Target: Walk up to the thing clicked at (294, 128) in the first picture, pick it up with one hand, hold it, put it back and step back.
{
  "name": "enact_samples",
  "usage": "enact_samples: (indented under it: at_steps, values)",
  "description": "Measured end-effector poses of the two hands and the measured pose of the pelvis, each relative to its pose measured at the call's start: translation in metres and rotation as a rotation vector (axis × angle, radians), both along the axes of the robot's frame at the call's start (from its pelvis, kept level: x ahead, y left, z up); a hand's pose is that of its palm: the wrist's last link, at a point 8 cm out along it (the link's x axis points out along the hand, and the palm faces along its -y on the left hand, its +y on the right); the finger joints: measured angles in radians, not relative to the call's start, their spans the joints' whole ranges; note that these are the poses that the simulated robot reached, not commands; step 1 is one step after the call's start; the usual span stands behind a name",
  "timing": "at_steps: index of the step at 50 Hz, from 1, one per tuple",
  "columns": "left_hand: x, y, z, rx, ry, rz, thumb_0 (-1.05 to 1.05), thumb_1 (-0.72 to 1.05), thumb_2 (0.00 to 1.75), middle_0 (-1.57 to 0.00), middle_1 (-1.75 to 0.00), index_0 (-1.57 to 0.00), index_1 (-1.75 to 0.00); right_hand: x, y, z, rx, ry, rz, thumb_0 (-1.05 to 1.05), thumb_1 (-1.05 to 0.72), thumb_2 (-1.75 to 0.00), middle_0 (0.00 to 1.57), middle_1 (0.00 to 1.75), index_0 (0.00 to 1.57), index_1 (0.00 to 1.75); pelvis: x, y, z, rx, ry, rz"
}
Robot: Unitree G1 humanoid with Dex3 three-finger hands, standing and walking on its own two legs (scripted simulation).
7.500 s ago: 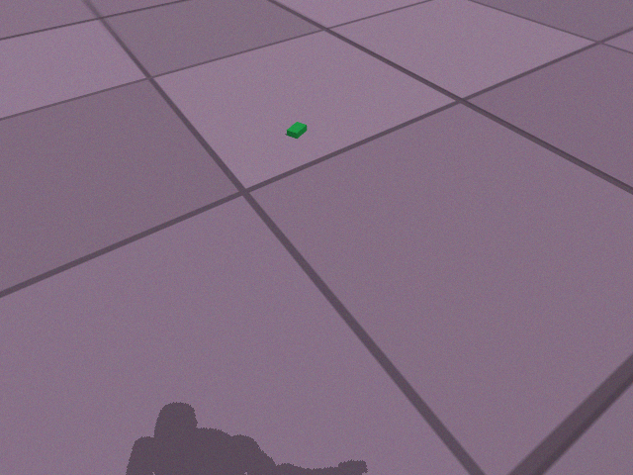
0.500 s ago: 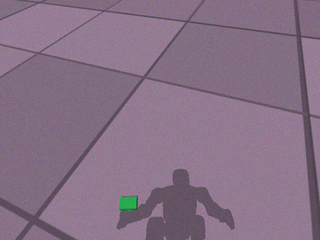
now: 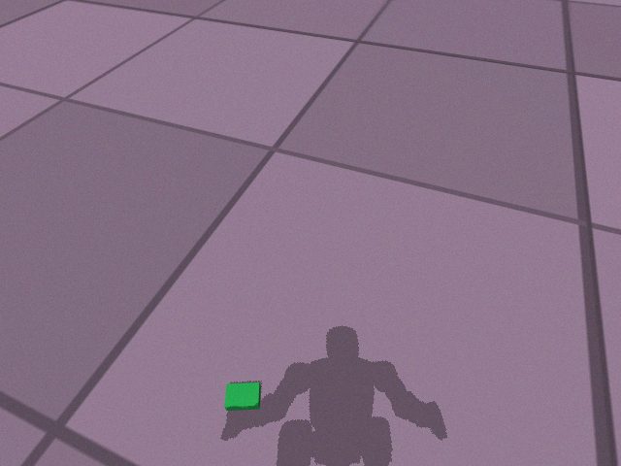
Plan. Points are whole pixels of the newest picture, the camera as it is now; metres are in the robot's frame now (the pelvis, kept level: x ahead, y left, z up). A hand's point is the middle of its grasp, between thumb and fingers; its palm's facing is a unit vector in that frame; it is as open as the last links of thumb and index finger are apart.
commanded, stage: stand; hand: left
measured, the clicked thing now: (243, 396) +0.48 +0.24 -0.76
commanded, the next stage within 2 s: none
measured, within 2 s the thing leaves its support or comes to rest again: neither
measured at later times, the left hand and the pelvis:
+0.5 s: hand out of the picture +0.07 +0.24 -0.16, palm faces -0.01 -0.94 -0.34, open 7.4 cm; pelvis -0.01 -0.01 +0.00, yaw +0 degrees
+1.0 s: hand out of the picture +0.07 +0.24 -0.16, palm faces -0.02 -0.94 -0.34, open 7.4 cm; pelvis +0.00 -0.01 +0.00, yaw +0 degrees
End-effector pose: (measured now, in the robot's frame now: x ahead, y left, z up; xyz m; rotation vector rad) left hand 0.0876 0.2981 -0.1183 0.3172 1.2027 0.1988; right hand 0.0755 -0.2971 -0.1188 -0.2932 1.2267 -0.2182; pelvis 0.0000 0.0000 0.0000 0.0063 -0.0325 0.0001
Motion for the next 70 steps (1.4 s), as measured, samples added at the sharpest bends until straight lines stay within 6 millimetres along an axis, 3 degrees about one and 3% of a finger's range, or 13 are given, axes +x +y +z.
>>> enact_samples:
  at_steps: [14,29,43,70]
  values:
    - [-0.014,-0.010,0.000,-0.004,0.020,0.008,0.00,0.90,0.89,-0.20,-0.30,-0.20,-0.30,0.005,-0.009,0.001,0.000,-0.010,0.012,0.00,-0.90,-0.90,0.20,0.30,0.20,0.30,-0.002,-0.008,0.001,-0.003,-0.005,0.006]
    - [-0.025,-0.014,0.000,-0.001,0.035,0.014,0.00,0.90,0.89,-0.20,-0.30,-0.20,-0.30,-0.011,-0.015,-0.002,0.003,0.022,0.008,0.00,-0.90,-0.90,0.20,0.30,0.20,0.30,-0.006,-0.014,0.001,-0.005,-0.005,0.007]
    - [-0.022,-0.013,0.000,-0.002,0.027,0.011,0.00,0.90,0.89,-0.20,-0.30,-0.20,-0.30,-0.018,-0.015,-0.002,0.000,0.034,0.008,0.00,-0.90,-0.90,0.20,0.30,0.20,0.30,-0.006,-0.014,0.001,-0.005,-0.006,0.007]
    - [-0.019,-0.011,0.000,0.001,0.024,0.014,0.00,0.90,0.89,-0.20,-0.30,-0.20,-0.30,-0.003,-0.013,0.000,-0.005,0.010,0.025,0.00,-0.90,-0.90,0.20,0.30,0.20,0.30,0.000,-0.012,0.001,-0.005,-0.005,0.010]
